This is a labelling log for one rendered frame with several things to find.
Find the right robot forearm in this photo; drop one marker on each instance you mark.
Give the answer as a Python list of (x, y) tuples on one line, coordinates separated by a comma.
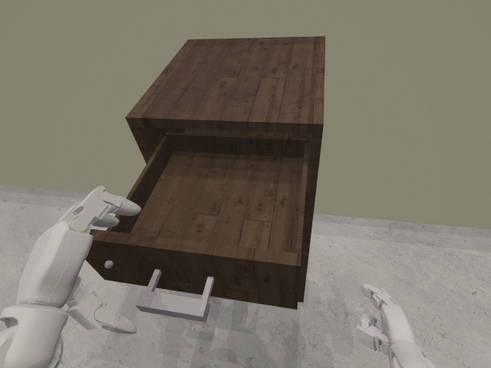
[(406, 354)]

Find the drawer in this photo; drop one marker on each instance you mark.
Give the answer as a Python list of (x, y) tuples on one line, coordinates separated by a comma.
[(214, 205)]

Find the left robot forearm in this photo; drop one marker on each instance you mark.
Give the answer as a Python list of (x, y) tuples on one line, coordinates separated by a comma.
[(32, 336)]

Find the right robot hand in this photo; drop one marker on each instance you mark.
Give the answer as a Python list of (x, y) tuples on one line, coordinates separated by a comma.
[(390, 327)]

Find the cabinet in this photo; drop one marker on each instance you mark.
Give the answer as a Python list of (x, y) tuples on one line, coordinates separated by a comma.
[(241, 86)]

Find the left robot hand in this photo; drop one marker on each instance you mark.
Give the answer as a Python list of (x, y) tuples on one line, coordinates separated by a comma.
[(50, 277)]

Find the handle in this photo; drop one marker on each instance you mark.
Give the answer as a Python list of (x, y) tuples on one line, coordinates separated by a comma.
[(173, 305)]

